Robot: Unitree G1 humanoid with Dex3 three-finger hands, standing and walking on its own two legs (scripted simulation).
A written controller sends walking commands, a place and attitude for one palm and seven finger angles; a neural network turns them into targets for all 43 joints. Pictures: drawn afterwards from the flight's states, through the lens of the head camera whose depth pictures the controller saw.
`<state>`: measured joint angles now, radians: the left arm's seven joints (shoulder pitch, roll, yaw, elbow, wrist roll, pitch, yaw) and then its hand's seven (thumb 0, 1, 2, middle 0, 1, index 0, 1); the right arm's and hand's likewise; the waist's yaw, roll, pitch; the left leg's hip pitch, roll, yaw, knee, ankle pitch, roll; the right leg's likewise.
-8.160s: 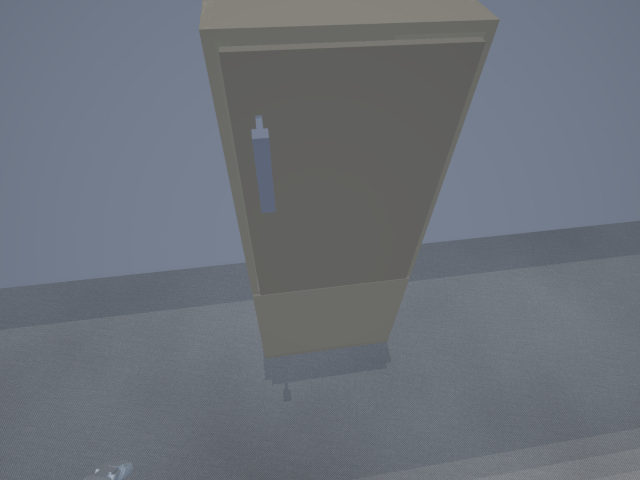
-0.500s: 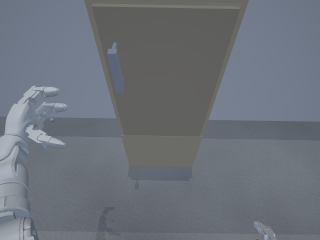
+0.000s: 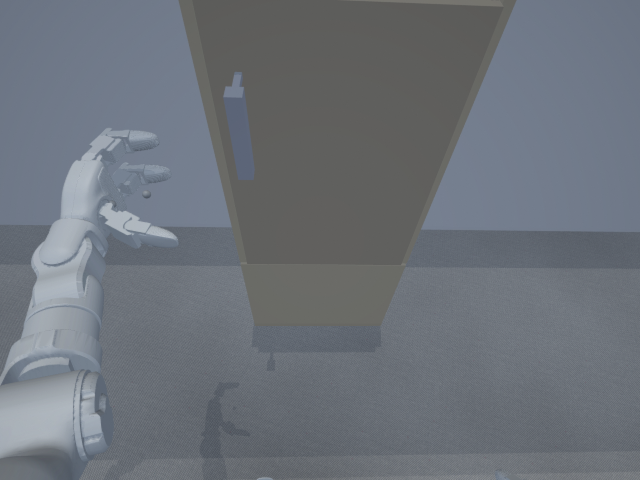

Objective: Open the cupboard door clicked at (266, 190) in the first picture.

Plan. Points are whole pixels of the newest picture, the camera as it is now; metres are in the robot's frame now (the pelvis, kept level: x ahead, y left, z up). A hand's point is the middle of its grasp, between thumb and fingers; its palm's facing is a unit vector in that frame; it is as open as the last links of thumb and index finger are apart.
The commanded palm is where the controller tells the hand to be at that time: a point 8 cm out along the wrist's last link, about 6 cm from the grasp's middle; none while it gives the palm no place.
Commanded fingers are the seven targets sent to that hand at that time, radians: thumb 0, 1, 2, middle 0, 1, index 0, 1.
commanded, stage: move the hooked fingers beside the handle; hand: left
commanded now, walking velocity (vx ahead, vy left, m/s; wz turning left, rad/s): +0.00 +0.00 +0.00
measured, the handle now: (242, 128) +0.58 +0.12 +0.09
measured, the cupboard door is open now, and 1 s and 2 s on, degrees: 0 0 0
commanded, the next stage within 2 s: slide the fingers in behind the handle in 1.38 s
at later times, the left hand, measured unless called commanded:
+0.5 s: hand (182, 148) +0.52 +0.19 +0.11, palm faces +0.02 -1.00 +0.00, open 14.0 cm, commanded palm +0.49 +0.25 +0.10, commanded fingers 0.00 -0.50 0.30 -0.30 -1.20 -0.30 -1.20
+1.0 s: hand (178, 148) +0.52 +0.20 +0.10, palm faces +0.04 -1.00 +0.00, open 14.0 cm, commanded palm +0.50 +0.25 +0.10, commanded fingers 0.00 -0.50 0.30 -0.30 -1.20 -0.30 -1.20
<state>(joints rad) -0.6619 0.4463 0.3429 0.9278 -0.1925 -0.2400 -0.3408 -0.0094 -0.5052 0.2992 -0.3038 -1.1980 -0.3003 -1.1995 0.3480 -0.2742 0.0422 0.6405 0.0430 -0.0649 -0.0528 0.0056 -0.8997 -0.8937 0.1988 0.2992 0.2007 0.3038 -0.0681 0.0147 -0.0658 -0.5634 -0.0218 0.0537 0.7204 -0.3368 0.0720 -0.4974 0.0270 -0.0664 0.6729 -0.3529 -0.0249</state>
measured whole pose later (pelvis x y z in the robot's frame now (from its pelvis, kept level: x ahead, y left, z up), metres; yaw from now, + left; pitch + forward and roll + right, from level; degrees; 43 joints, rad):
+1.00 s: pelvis +0.02 -0.02 -0.01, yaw -2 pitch +18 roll -2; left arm -0.92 0.62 0.47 1.19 -0.10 -0.31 -0.33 -0.01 -0.50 0.30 -0.30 -1.20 -0.30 -1.20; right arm 0.40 -0.29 0.04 0.61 0.02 0.08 -0.03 0.00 -0.90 -0.89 0.20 0.30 0.20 0.30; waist -0.16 0.01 -0.09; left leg -0.73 0.03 0.04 0.81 -0.39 0.04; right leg -0.65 0.08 -0.07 0.73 -0.39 -0.06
